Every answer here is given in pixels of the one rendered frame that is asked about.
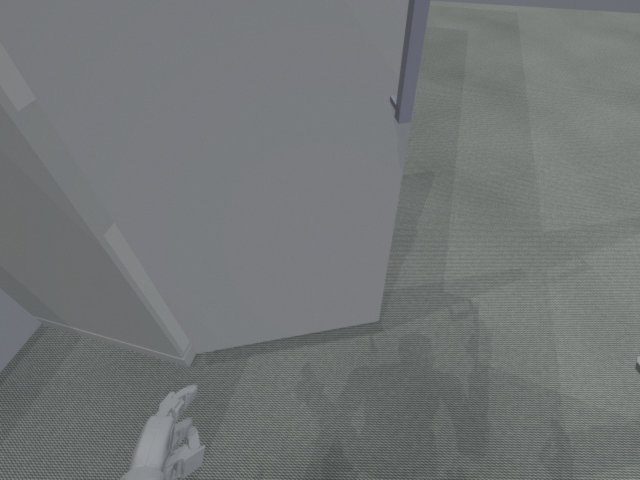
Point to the handle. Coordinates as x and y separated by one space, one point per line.
417 16

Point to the fridge door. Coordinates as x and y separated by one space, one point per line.
247 150

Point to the robot left hand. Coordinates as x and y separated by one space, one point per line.
157 445

